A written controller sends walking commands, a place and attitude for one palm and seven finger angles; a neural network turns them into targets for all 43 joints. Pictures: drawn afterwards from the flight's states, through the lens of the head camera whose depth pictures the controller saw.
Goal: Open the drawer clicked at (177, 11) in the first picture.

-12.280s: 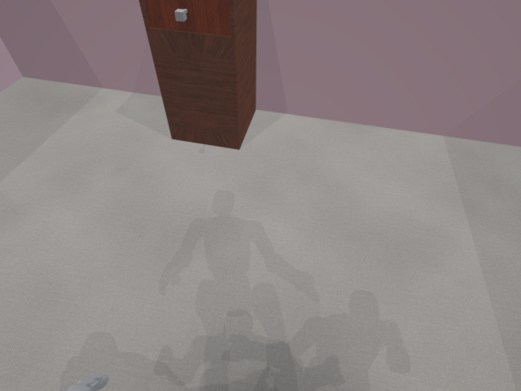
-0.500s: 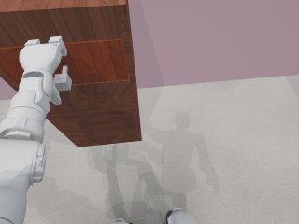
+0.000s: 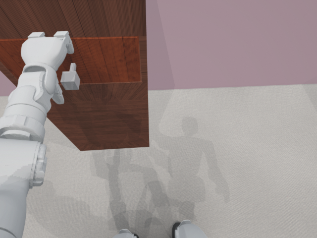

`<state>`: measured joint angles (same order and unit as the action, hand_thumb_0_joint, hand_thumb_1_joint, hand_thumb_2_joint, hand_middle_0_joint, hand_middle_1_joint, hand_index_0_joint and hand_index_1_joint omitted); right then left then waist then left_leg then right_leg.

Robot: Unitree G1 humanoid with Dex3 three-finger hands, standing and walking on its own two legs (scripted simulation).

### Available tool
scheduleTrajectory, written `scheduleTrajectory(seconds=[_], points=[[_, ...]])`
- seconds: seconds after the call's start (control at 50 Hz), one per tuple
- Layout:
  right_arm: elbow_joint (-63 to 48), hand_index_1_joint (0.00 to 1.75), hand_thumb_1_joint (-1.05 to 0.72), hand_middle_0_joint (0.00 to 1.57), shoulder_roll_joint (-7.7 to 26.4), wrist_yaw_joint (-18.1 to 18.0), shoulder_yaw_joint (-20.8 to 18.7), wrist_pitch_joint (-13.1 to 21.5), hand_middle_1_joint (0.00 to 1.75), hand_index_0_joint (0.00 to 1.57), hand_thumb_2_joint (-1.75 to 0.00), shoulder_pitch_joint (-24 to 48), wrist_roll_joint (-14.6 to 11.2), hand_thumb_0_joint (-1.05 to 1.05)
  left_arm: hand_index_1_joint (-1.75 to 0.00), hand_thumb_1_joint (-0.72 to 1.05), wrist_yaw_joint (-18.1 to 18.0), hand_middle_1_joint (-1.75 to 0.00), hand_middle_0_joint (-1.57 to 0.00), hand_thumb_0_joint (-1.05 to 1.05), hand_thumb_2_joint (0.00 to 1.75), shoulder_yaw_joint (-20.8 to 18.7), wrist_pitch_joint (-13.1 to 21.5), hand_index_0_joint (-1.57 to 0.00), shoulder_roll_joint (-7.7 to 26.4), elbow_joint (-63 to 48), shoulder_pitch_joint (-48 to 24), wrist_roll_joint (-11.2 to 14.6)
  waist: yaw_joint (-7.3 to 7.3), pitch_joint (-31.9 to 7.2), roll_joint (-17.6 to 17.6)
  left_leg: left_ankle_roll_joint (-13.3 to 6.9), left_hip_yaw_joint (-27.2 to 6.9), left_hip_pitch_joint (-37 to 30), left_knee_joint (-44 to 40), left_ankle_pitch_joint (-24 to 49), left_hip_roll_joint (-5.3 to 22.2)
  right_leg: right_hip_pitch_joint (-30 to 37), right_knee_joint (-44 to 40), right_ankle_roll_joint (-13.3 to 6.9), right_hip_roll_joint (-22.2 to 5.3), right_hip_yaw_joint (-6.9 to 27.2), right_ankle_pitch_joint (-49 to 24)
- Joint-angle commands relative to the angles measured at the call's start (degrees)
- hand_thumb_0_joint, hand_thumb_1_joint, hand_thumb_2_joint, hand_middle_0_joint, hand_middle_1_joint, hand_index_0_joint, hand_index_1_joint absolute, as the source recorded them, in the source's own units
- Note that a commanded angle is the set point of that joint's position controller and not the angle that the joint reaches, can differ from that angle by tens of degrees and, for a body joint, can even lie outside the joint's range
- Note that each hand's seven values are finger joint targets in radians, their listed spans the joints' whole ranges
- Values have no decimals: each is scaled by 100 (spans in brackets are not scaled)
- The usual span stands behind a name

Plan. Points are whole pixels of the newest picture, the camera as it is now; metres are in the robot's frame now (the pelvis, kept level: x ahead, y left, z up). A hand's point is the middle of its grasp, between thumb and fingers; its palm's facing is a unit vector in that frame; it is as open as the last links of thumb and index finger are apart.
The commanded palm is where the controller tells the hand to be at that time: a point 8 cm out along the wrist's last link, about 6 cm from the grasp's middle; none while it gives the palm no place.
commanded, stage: move the hooked fingers above the handle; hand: left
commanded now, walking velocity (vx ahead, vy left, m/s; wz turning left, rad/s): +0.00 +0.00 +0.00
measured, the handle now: (71, 75) +0.56 +0.21 +0.01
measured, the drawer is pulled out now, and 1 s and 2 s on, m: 0.00 0.00 0.00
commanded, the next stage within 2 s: none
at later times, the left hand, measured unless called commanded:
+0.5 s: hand (47, 77) +0.51 +0.24 +0.07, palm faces -0.11 +0.02 -0.99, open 13.8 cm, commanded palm +0.51 +0.23 +0.13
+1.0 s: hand (44, 78) +0.51 +0.25 +0.07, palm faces -0.16 +0.03 -0.99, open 13.8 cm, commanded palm +0.51 +0.23 +0.13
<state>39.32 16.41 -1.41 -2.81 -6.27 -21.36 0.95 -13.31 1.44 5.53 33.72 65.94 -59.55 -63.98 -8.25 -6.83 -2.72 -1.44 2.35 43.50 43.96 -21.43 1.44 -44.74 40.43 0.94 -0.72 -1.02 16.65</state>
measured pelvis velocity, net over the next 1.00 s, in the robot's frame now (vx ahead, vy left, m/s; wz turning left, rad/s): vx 0.00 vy -0.01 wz -0.01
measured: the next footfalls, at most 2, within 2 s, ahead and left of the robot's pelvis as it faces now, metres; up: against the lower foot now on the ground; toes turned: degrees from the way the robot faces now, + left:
none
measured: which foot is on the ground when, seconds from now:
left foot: down 0.00-1.00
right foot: down 0.00-1.00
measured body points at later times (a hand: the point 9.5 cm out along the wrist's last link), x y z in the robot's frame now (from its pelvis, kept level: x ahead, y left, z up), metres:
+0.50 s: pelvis +0.01 +0.00 +0.01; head +0.12 -0.01 +0.44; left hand +0.51 +0.24 +0.12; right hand +0.00 -0.28 -0.12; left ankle -0.02 +0.10 -0.71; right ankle +0.01 -0.14 -0.71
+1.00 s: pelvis +0.00 -0.01 +0.01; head +0.12 -0.02 +0.44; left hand +0.51 +0.25 +0.12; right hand +0.00 -0.28 -0.13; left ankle -0.02 +0.10 -0.71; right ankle +0.01 -0.14 -0.71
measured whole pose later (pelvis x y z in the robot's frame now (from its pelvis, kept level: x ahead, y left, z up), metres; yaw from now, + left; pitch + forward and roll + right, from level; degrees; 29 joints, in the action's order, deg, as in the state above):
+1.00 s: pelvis +0.00 -0.01 +0.01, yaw +0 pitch +19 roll -1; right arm 39.1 14.8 -2.9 -1.9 -7.2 -20.2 -0.1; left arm -7.9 0.4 4.0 36.8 66.2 -55.4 -62.0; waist -7.7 -5.0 -3.3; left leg -0.9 2.7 39.2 40.5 -20.4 1.8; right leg -41.0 37.9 0.5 -0.2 -0.6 16.0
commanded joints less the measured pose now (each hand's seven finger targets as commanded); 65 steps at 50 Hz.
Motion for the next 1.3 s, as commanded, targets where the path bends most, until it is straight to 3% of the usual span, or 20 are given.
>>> scheduleTrajectory(seconds=[0.0, 0.06, 0.16, 0.2, 0.26, 0.3, 0.38, 0.42, 0.5, 0.6, 0.7, 0.74, 0.8, 0.86, 0.92, 1.0, 1.06, 1.18, 1.2, 1.28], points=[[-175, 30, -90, 20, 905, -89, -320, -11, 30, 20, -90, -1050, -11, 0, -120, -50, 185, -120, -30, 0, 30, -240, -266, -30, 1381, -672, -2247, 203, -121, -2532, 80, -85, -151, -1791, -363, 2745, -147, 1671, -387, -212, 337, -105, -1899], [-235, 30, -90, 20, 903, -154, -296, -11, 30, 20, -90, -968, -41, 0, -120, -50, 349, -120, -30, 0, 30, -296, 5, -30, 1509, -1066, -2305, 270, -74, -2296, 113, -121, -152, -1670, -526, 2215, -171, 1746, -486, -220, 319, -56, -1633], [-231, 30, -90, 20, 827, -184, -340, 32, 30, 20, -90, -950, 41, 0, -120, -50, 230, -120, -30, 0, 30, -509, 623, -30, 1621, -1816, -2373, 249, -9, -2507, -328, -96, -229, -2059, -431, 2566, -156, 1561, -389, -271, 348, -61, -1590], [-202, 30, -90, 20, 866, -174, -327, 18, 30, 20, -90, -913, 76, 0, -120, -50, 44, -120, -30, 0, 30, -917, 680, -30, 2080, -1839, -2271, 248, 99, -2544, -300, -89, -209, -1881, -403, 2593, -184, 1681, -321, -285, 342, -60, -1653], [-157, 30, -90, 20, 853, -111, -295, 4, 30, 20, -90, -874, 79, 0, -120, -50, -213, -120, -30, 0, 30, -957, 466, -30, 2107, -1540, -2096, 198, 148, -2437, -345, -54, -198, -1658, -389, 2644, -193, 1649, -222, -283, 331, -127, -1698], [-159, 30, -90, 20, 870, -60, -312, -14, 30, 20, -90, -860, 88, 0, -120, -50, -299, -120, -30, 0, 30, -899, 266, -30, 1977, -1395, -1936, 179, 180, -2614, -333, -44, -162, -1737, -348, 2894, -190, 1703, -196, -282, 341, -143, -1850], [-119, 30, -90, 20, 886, -32, -358, -2, 30, 20, -90, -957, 13, 0, -120, -50, -112, -120, -30, 0, 30, -172, -104, -30, 1266, -1077, -2142, 185, -84, -2478, -91, -65, -130, -1839, -426, 2586, -153, 1621, -392, -227, 343, -127, -1765], [-113, 30, -90, 20, 882, -62, -414, -1, 30, 20, -90, -1017, -11, 0, -120, -50, 112, -120, -30, 0, 30, 13, -42, -30, 1029, -1256, -2193, 274, -138, -2738, -8, -85, -153, -2138, -421, 2733, -148, 1742, -480, -203, 336, -74, -1885], [-98, 30, -90, 20, 854, -161, -423, 0, 30, 20, -90, -971, -10, 0, -120, -50, 469, -120, -30, 0, 30, 102, 378, -30, 947, -1762, -2566, 461, -237, -2539, -36, -119, -216, -2326, -458, 2608, -177, 1664, -584, -220, 329, -27, -1795], [-92, 30, -90, 20, 830, -189, -357, 38, 30, 20, -90, -897, 60, 0, -120, -50, 85, -120, -30, 0, 30, -654, 723, -30, 1784, -1988, -2696, 308, 9, -2500, -510, -57, -261, -2146, -373, 2842, -225, 1526, -348, -296, 336, -69, -1765], [-192, 30, -90, 20, 862, -46, -235, -32, 30, 20, -90, -673, 105, 0, -120, -50, -406, -120, -30, 0, 30, -1123, 35, -30, 2282, -1081, -1732, 137, 336, -2571, -315, -23, -99, -1417, -292, 3031, -262, 2002, -76, -281, 306, -138, -2192], [-267, 30, -90, 20, 872, -18, -248, -61, 30, 20, -90, -673, 71, 0, -120, -50, -420, -120, -30, 0, 30, -910, -258, -30, 2126, -1044, -1737, 63, 274, -2614, -197, -29, -24, -1389, -325, 2976, -236, 2075, -126, -243, 300, -130, -2341], [-269, 30, -90, 20, 939, -60, -222, -142, 30, 20, -90, -610, 21, 0, -120, -50, -389, -120, -30, 0, 30, -1007, -506, -30, 2423, -856, -1836, 63, 221, -2615, 350, -80, 44, -1117, -401, 2532, -271, 2430, -229, -186, 273, -53, -2331], [-320, 30, -90, 20, 938, -156, -244, -98, 30, 20, -90, -656, -68, 0, -120, -50, -109, -120, -30, 0, 30, -635, -533, -30, 2136, -920, -2172, 135, 28, -2573, 330, -115, 49, -1287, -553, 2068, -253, 2390, -421, -135, 244, 6, -2025], [-298, 30, -90, 20, 910, -291, -303, -6, 30, 20, -90, -805, -88, 0, -120, -50, 346, -120, -30, 0, 30, -338, -81, -30, 1878, -1306, -2525, 254, -169, -2770, 146, -166, -2, -1721, -547, 2087, -226, 2336, -556, -124, 238, 101, -2033], [-172, 30, -90, 20, 818, -338, -397, 78, 30, 20, -90, -951, -23, 0, -120, -50, 740, -120, -30, 0, 30, 216, 680, -30, 969, -1952, -2533, 462, -295, -2670, -200, -149, -158, -2463, -410, 2585, -192, 1669, -607, -190, 304, 46, -1864], [-60, 30, -90, 20, 803, -297, -395, 73, 30, 20, -90, -980, -2, 0, -120, -50, 631, -120, -30, 0, 30, 28, 920, -30, 998, -1863, -2401, 546, -218, -2254, -339, -78, -274, -2364, -386, 2473, -191, 1228, -529, -241, 333, -44, -1470], [-60, 30, -90, 20, 890, -140, -240, 43, 30, 20, -90, -861, 63, 0, -120, -50, -263, -120, -30, 0, 30, -849, 415, -30, 2059, -989, -2221, 218, 46, -2047, -264, -37, -198, -1259, -351, 2193, -261, 1348, -188, -285, 311, -141, -1420], [-90, 30, -90, 20, 914, -115, -234, 43, 30, 20, -90, -819, 79, 0, -120, -50, -378, -120, -30, 0, 30, -1051, 283, -30, 2311, -1014, -2222, 139, 155, -2246, -259, -42, -172, -1195, -313, 2314, -271, 1506, -120, -288, 313, -132, -1551], [-216, 30, -90, 20, 939, -23, -271, 6, 30, 20, -90, -811, 93, 0, -120, -50, -493, -120, -30, 0, 30, -931, -236, -30, 2312, -1036, -2127, -71, 212, -2971, -391, -22, -65, -1452, -210, 2796, -230, 1866, -47, -251, 316, -116, -2042]])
